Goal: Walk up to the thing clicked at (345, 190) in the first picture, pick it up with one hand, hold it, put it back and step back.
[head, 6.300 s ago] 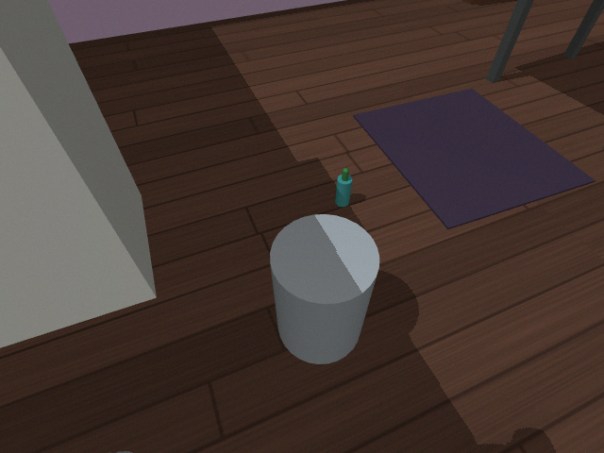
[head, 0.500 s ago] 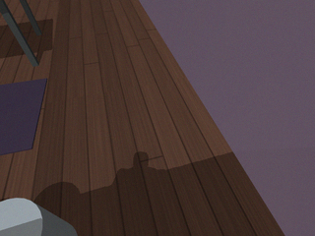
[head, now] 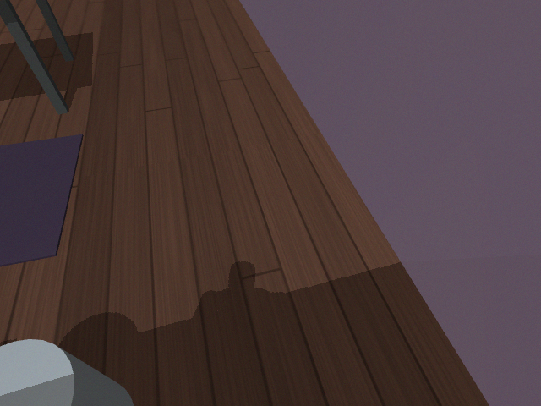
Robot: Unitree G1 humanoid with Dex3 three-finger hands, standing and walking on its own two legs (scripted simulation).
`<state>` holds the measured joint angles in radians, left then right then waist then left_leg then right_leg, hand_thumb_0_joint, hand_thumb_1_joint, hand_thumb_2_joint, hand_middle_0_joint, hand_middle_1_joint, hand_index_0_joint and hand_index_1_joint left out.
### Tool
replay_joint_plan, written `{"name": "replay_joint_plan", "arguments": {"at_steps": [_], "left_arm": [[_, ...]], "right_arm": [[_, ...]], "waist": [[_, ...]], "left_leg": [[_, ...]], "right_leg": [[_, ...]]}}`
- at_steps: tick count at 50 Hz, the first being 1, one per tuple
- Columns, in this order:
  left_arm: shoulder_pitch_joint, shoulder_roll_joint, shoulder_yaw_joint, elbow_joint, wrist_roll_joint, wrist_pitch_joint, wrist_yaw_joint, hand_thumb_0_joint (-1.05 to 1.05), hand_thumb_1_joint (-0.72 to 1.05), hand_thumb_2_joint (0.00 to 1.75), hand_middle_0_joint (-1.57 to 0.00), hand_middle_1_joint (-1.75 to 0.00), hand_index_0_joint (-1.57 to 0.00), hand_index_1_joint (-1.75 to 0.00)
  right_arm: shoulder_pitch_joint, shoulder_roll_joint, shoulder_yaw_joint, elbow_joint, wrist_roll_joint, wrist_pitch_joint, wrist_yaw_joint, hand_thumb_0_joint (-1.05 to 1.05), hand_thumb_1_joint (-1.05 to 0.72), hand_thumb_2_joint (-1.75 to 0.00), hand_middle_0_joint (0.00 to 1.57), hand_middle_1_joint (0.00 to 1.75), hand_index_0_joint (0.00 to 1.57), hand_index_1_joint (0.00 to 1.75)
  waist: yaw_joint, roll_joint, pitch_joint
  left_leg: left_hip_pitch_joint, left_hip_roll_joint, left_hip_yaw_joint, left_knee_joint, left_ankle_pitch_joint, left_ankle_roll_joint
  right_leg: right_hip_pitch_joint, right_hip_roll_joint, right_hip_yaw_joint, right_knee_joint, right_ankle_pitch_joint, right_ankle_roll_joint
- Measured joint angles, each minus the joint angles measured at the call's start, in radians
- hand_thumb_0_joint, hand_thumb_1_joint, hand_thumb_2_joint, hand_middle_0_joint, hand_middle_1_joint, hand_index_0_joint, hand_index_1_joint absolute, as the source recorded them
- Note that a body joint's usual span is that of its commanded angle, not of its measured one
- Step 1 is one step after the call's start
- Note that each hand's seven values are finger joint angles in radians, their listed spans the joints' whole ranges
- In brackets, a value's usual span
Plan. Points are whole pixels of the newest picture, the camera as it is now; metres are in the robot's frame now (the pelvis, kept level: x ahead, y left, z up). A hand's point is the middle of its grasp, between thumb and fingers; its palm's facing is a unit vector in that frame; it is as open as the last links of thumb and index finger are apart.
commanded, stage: stand
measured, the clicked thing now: out of the picture +0.36 +1.21 -0.68
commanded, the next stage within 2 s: walk up in 0.26 s
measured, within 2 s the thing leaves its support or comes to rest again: neither
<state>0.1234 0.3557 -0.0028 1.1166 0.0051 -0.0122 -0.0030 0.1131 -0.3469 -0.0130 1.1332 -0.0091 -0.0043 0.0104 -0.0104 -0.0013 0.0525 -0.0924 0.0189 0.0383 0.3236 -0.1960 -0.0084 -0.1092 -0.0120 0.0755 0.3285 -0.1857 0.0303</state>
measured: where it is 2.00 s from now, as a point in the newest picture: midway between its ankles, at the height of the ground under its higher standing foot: outside the picture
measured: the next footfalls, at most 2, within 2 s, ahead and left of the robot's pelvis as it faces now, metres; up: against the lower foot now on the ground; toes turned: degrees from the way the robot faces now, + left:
left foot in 0.82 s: +0.23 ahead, +0.10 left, +0.00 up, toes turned -4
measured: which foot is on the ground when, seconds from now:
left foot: down 0.00-0.50, up 0.52-0.80, down 0.82-1.00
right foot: down 0.00-1.00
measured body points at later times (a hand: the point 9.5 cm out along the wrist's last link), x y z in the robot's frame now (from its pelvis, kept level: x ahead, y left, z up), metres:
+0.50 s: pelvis +0.03 -0.03 -0.02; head +0.04 -0.05 +0.43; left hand +0.10 +0.30 -0.12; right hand +0.06 -0.36 -0.15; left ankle -0.01 +0.12 -0.75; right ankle +0.07 -0.16 -0.75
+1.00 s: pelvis +0.12 -0.01 -0.02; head +0.16 +0.00 +0.42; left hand +0.23 +0.29 -0.15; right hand +0.20 -0.31 -0.14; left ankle +0.19 +0.10 -0.75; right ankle +0.08 -0.15 -0.75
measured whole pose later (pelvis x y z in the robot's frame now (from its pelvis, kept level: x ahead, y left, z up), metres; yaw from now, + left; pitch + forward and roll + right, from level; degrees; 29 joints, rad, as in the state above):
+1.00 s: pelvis +0.12 -0.01 -0.02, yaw -5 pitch -2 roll -1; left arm 0.17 0.39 0.01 0.96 -0.01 -0.03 0.01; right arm 0.12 -0.32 -0.02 0.93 0.00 0.02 0.03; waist 0.01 -0.01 0.13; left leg -0.34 0.04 0.01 0.65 -0.26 0.00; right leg -0.17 0.00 0.03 0.58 -0.36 0.01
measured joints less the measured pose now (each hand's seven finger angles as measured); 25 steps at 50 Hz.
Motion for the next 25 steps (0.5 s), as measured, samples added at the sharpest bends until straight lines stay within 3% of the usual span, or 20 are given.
{"name": "replay_joint_plan", "arguments": {"at_steps": [13, 15, 18, 21, 24, 25], "left_arm": [[0.001, 0.0, -0.002, -0.001, 0.0, -0.002, 0.001, 0.01, 0.9, 0.89, -0.21, -0.3, -0.2, -0.3], [0.018, 0.003, 0.01, -0.024, 0.007, 0.001, -0.012, 0.01, 0.9, 0.89, -0.21, -0.3, -0.2, -0.3], [0.06, 0.019, 0.032, -0.048, 0.02, 0.012, -0.029, 0.01, 0.9, 0.89, -0.21, -0.3, -0.2, -0.3], [0.086, 0.042, 0.048, -0.073, 0.018, 0.007, -0.043, 0.01, 0.9, 0.89, -0.21, -0.3, -0.2, -0.3], [0.118, 0.058, 0.065, -0.105, 0.018, -0.018, -0.056, 0.01, 0.9, 0.89, -0.21, -0.3, -0.2, -0.3], [0.128, 0.061, 0.073, -0.112, 0.021, -0.03, -0.053, 0.01, 0.9, 0.89, -0.21, -0.3, -0.2, -0.3]], "right_arm": [[-0.004, 0.001, 0.001, -0.005, 0.001, -0.001, 0.0, 0.0, -0.91, -0.9, 0.21, 0.3, 0.2, 0.3], [0.008, 0.0, -0.011, -0.029, -0.01, -0.004, 0.011, 0.0, -0.91, -0.9, 0.21, 0.3, 0.2, 0.3], [0.046, -0.004, -0.036, -0.08, -0.021, -0.023, 0.022, 0.0, -0.91, -0.9, 0.21, 0.3, 0.2, 0.3], [0.093, -0.017, -0.05, -0.113, -0.029, -0.031, 0.024, 0.0, -0.91, -0.9, 0.21, 0.3, 0.2, 0.3], [0.123, -0.047, -0.06, -0.133, -0.037, -0.01, 0.031, 0.0, -0.91, -0.9, 0.21, 0.3, 0.21, 0.3], [0.132, -0.059, -0.063, -0.141, -0.037, -0.001, 0.03, 0.0, -0.91, -0.9, 0.21, 0.3, 0.2, 0.3]], "waist": [[0.001, 0.001, 0.001], [0.005, -0.002, 0.0], [0.0, -0.007, -0.01], [-0.005, -0.008, 0.0], [0.002, 0.006, 0.022], [0.0, 0.023, 0.032]], "left_leg": [[0.001, 0.001, -0.004, 0.0, -0.001, -0.001], [-0.005, 0.001, 0.005, 0.031, -0.036, 0.012], [0.003, 0.007, 0.027, 0.051, -0.055, 0.027], [0.028, 0.02, 0.034, 0.049, -0.074, 0.025], [0.027, 0.047, 0.042, 0.139, -0.142, 0.011], [0.004, 0.066, 0.032, 0.224, -0.195, 0.029]], "right_leg": [[0.004, 0.0, -0.004, -0.003, -0.001, -0.001], [-0.018, 0.003, 0.003, 0.055, -0.058, -0.019], [-0.116, 0.006, -0.019, 0.295, -0.21, -0.037], [-0.179, -0.008, -0.047, 0.381, -0.248, -0.048], [-0.155, -0.022, -0.06, 0.237, -0.146, -0.049], [-0.142, -0.008, -0.07, 0.223, -0.056, -0.038]]}}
